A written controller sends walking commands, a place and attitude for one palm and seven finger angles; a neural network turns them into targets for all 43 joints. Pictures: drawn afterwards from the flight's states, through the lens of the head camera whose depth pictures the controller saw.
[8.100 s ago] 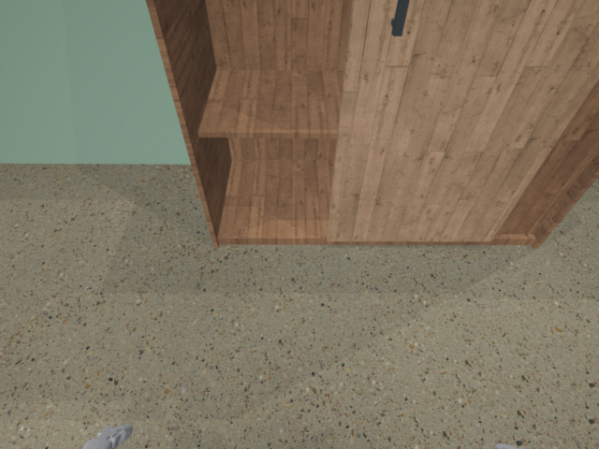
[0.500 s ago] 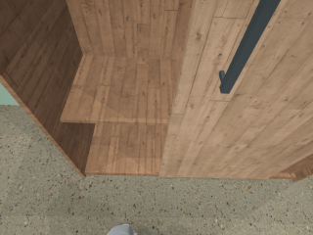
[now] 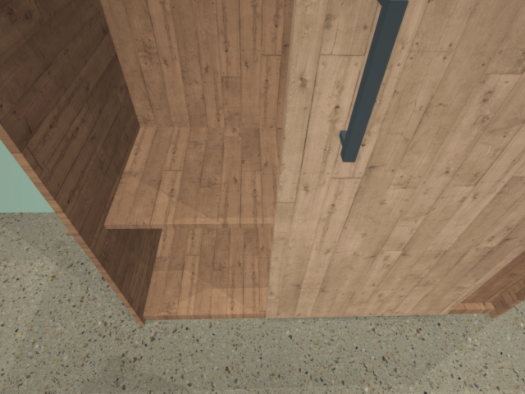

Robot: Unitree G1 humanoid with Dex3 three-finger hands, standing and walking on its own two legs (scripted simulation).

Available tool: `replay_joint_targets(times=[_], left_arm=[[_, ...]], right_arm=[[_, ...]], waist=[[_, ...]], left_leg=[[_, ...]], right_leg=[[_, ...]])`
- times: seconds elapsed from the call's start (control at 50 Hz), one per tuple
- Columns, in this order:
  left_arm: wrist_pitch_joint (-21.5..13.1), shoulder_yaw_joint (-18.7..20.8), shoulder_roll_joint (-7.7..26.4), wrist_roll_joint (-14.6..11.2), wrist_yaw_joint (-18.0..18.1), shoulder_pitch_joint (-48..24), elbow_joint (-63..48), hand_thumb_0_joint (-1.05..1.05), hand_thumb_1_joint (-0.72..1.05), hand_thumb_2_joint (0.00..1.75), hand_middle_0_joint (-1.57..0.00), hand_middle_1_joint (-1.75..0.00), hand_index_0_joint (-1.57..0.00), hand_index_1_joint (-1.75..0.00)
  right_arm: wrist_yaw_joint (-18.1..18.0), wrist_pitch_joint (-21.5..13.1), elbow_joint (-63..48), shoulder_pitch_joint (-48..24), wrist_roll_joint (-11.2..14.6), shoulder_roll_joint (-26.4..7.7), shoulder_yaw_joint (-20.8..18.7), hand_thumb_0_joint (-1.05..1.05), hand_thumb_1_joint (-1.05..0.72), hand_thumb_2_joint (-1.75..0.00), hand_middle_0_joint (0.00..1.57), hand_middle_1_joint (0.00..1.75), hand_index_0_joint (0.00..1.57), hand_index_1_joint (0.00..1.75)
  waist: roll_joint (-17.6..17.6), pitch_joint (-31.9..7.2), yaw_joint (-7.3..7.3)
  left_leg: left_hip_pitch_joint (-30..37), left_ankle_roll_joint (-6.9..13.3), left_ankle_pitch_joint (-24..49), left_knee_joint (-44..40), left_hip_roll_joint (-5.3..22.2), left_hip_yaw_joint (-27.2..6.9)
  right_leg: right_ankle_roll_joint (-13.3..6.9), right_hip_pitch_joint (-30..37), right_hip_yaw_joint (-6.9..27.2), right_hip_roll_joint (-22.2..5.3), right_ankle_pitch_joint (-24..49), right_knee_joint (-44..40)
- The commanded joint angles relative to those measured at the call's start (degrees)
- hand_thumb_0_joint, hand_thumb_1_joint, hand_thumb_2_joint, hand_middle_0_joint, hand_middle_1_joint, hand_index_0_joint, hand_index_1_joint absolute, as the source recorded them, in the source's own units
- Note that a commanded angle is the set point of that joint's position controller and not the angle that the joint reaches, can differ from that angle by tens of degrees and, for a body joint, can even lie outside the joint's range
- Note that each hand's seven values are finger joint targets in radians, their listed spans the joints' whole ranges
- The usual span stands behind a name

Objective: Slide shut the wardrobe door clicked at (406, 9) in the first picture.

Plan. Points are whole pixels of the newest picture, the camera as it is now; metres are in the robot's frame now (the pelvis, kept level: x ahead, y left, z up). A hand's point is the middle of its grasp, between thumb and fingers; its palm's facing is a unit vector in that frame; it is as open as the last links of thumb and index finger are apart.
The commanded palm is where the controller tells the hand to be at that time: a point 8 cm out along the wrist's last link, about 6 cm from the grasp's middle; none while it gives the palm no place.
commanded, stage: come to a stop and stand still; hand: right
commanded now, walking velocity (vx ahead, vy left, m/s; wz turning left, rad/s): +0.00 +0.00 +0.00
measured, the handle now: (363, 86) +0.47 -0.11 +0.25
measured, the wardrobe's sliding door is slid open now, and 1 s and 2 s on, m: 0.46 0.46 0.46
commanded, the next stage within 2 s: look again from close up in 1.42 s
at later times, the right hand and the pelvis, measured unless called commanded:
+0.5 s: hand out of the picture +0.03 -0.14 -0.17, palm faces +0.00 +0.97 -0.22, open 7.3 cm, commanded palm none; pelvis +0.02 +0.04 +0.00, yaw +0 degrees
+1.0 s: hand out of the picture +0.01 -0.17 -0.17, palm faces -0.01 +0.98 -0.19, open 7.4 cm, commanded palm none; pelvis +0.02 +0.00 +0.01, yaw +1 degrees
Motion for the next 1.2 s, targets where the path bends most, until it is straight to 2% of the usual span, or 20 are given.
replay_joint_targets(times=[0.0,0.02,0.04,0.06,0.08,0.1,0.14,0.18,0.22,0.32,0.38,0.46,0.5,0.58,0.66,0.68,0.76,0.86,0.98,1.18], left_arm=[[-1.4,0.2,4.1,-1.5,0.2,2.5,-0.5,0.00,0.90,0.90,-0.20,-0.30,-0.20,-0.30],[-1.8,0.0,3.8,-1.5,0.0,2.6,-0.2,0.00,0.90,0.90,-0.20,-0.30,-0.20,-0.30],[-1.8,0.7,7.8,-1.3,-0.5,0.9,-2.0,0.00,0.90,0.90,-0.20,-0.30,-0.20,-0.30],[-1.4,0.4,6.1,-0.9,-0.8,3.5,-2.5,0.00,0.90,0.90,-0.20,-0.30,-0.20,-0.30],[-0.9,0.2,6.0,-0.5,-1.2,1.8,-2.4,0.00,0.90,0.90,-0.20,-0.30,-0.20,-0.30],[-0.8,-0.1,5.5,-0.5,-1.2,2.2,-2.9,0.00,0.90,0.90,-0.20,-0.30,-0.20,-0.30],[-1.4,-0.4,4.6,-0.6,-1.1,3.9,-2.9,0.00,0.90,0.90,-0.20,-0.30,-0.20,-0.30],[-1.8,-0.7,4.4,-0.7,-1.0,4.5,-2.2,0.00,0.90,0.90,-0.20,-0.30,-0.20,-0.30],[-2.1,-0.8,4.6,-0.9,-0.8,5.0,-1.6,0.00,0.90,0.90,-0.20,-0.30,-0.20,-0.30],[-1.9,-1.1,4.1,-1.1,-0.3,4.6,0.3,0.00,0.90,0.90,-0.20,-0.30,-0.20,-0.30],[-1.5,-1.2,3.7,-1.2,-0.1,4.0,1.2,0.00,0.90,0.90,-0.20,-0.30,-0.20,-0.30],[-1.3,-1.2,4.0,-1.2,0.1,3.8,1.5,0.00,0.90,0.90,-0.20,-0.30,-0.20,-0.30],[-1.4,-1.2,4.2,-1.2,0.2,3.3,1.5,0.00,0.90,0.90,-0.20,-0.30,-0.20,-0.30],[-1.5,-1.2,4.7,-1.3,0.4,2.8,1.4,0.00,0.90,0.90,-0.20,-0.30,-0.20,-0.30],[-1.5,-1.1,5.7,-1.3,0.4,2.3,1.4,0.00,0.90,0.90,-0.20,-0.30,-0.20,-0.30],[-1.5,-1.1,5.6,-1.4,0.4,2.1,1.3,0.00,0.90,0.90,-0.20,-0.30,-0.20,-0.30],[-1.5,-1.0,6.4,-1.3,0.4,1.7,1.3,0.00,0.90,0.90,-0.20,-0.30,-0.20,-0.30],[-1.7,-0.9,6.7,-1.3,0.3,1.6,1.7,0.00,0.90,0.90,-0.20,-0.30,-0.20,-0.30],[-1.8,-1.0,6.9,-1.4,0.1,1.6,2.0,0.00,0.90,0.90,-0.20,-0.30,-0.20,-0.30],[-2.0,-1.1,7.0,-1.4,0.0,2.7,3.0,0.00,0.90,0.90,-0.20,-0.30,-0.20,-0.30]], right_arm=[[-1.0,-2.8,0.7,4.9,0.6,-4.6,0.6,0.00,-0.90,-0.90,0.20,0.30,0.20,0.30],[-0.9,-3.0,1.3,5.0,0.8,-5.2,1.0,0.00,-0.90,-0.90,0.20,0.30,0.20,0.30],[-3.3,-3.3,2.3,4.6,-0.5,-4.6,0.7,0.00,-0.90,-0.90,0.20,0.30,0.20,0.30],[-2.9,-3.0,-0.8,2.2,0.3,-5.7,0.8,0.00,-0.90,-0.90,0.20,0.30,0.20,0.30],[-2.4,-3.5,-1.4,1.0,0.5,-7.0,0.6,0.00,-0.90,-0.90,0.20,0.30,0.20,0.30],[-1.9,-3.6,-1.0,2.0,0.7,-6.5,0.9,0.00,-0.90,-0.90,0.20,0.30,0.20,0.30],[-1.7,-4.2,-0.8,2.5,0.9,-5.5,1.1,0.00,-0.90,-0.90,0.20,0.30,0.20,0.30],[-1.6,-4.7,-0.4,2.8,1.1,-5.4,1.5,0.00,-0.90,-0.90,0.20,0.30,0.20,0.30],[-1.7,-4.7,-0.3,3.2,1.1,-5.6,1.5,0.00,-0.90,-0.90,0.20,0.30,0.20,0.30],[-2.0,-4.1,0.0,4.6,1.1,-6.2,1.4,0.00,-0.90,-0.90,0.20,0.30,0.20,0.30],[-2.0,-3.6,-0.3,4.1,1.0,-6.6,1.3,0.00,-0.90,-0.90,0.20,0.30,0.20,0.30],[-1.9,-3.2,-0.6,3.4,1.2,-7.7,1.0,0.00,-0.90,-0.90,0.20,0.30,0.20,0.30],[-1.9,-3.2,-0.6,3.4,1.1,-8.1,0.9,0.00,-0.90,-0.90,0.20,0.30,0.20,0.30],[-1.8,-3.1,-1.0,2.7,1.0,-8.3,0.8,0.00,-0.90,-0.90,0.20,0.30,0.20,0.30],[-1.7,-2.9,-1.0,2.1,1.1,-8.5,0.9,0.00,-0.90,-0.90,0.20,0.30,0.20,0.30],[-1.7,-2.9,-0.9,2.3,1.0,-8.5,1.0,0.00,-0.90,-0.90,0.20,0.30,0.20,0.30],[-1.5,-2.7,-0.9,1.7,1.0,-8.0,1.3,0.00,-0.90,-0.90,0.20,0.30,0.20,0.30],[-1.3,-2.7,-0.3,2.0,0.9,-7.5,1.5,0.00,-0.90,-0.90,0.20,0.30,0.20,0.30],[-1.3,-2.7,0.2,2.6,0.9,-7.3,1.8,0.00,-0.90,-0.90,0.20,0.30,0.20,0.30],[-1.4,-2.5,0.9,3.2,0.9,-7.1,1.9,0.00,-0.90,-0.90,0.20,0.30,0.20,0.30]], waist=[[2.5,0.2,1.36],[1.0,-0.9,1.82],[0.7,3.1,2.09],[-2.8,0.8,3.35],[-7.0,3.6,2.81],[-5.8,3.9,3.04],[-2.1,1.1,3.32],[3.4,-0.2,2.90],[5.8,-1.0,2.81],[3.4,1.6,1.77],[1.8,4.6,1.41],[-1.3,3.4,1.26],[-1.2,2.5,1.06],[-0.8,0.9,0.95],[-2.4,-0.2,1.25],[-0.9,0.4,1.05],[-3.0,1.2,1.40],[-2.9,1.6,1.33],[-1.3,2.2,1.07],[-2.0,2.6,0.78]], left_leg=[[4.1,1.7,20.1,-14.4,6.3,-8.1],[3.4,2.4,25.2,-13.0,7.3,-7.3],[-2.7,1.4,22.4,-9.7,4.4,-6.2],[-3.6,2.6,2.6,-11.1,4.5,-5.7],[-5.2,3.7,-1.0,-12.5,4.4,-5.8],[-6.2,4.1,-5.6,-13.0,4.2,-7.2],[-4.9,4.5,3.1,-12.0,4.3,-7.8],[-2.2,4.4,13.6,-11.5,4.8,-7.4],[0.1,4.0,22.4,-10.2,5.4,-7.3],[2.0,2.3,32.2,-8.9,5.1,-6.6],[0.9,1.6,29.0,-10.5,4.9,-6.9],[2.2,1.0,28.5,-10.9,4.7,-7.1],[4.1,0.3,33.5,-10.6,4.8,-6.9],[5.2,0.2,36.0,-10.3,4.4,-6.0],[4.9,0.5,33.8,-10.2,4.3,-5.8],[4.9,0.2,33.4,-10.6,4.1,-5.5],[2.7,1.3,26.3,-11.2,3.8,-5.4],[1.8,1.7,21.9,-11.8,3.7,-5.1],[1.4,1.6,18.4,-12.6,3.7,-4.8],[1.6,1.4,14.5,-12.8,4.0,-4.1]], right_leg=[[-0.6,0.9,6.7,-7.1,5.3,-1.8],[-0.2,3.2,6.1,-6.3,6.0,-2.4],[0.7,3.1,5.5,-8.8,10.3,4.6],[0.0,0.7,6.8,-8.5,-1.1,3.6],[-0.3,-1.0,6.1,-6.9,-4.0,2.5],[-0.4,-1.9,5.8,-6.5,-6.2,2.9],[-0.4,0.1,5.7,-6.4,0.9,3.9],[-0.1,0.5,5.1,-6.2,4.4,4.3],[0.4,0.9,4.2,-5.9,5.0,4.2],[0.7,-0.1,3.2,-6.1,5.6,3.1],[0.9,-0.9,3.0,-6.2,4.6,2.4],[1.1,0.2,2.9,-6.6,5.7,1.9],[1.2,0.1,2.6,-6.5,6.8,2.2],[1.1,1.7,2.7,-7.1,9.4,1.6],[1.1,3.8,3.2,-7.7,11.8,0.7],[0.9,3.4,3.3,-7.7,11.4,0.7],[0.7,4.9,4.4,-8.3,12.0,-1.0],[0.2,5.9,5.3,-8.6,12.3,-2.4],[-0.4,5.9,6.0,-8.7,11.3,-3.7],[-1.0,5.3,6.9,-8.5,11.2,-5.2]])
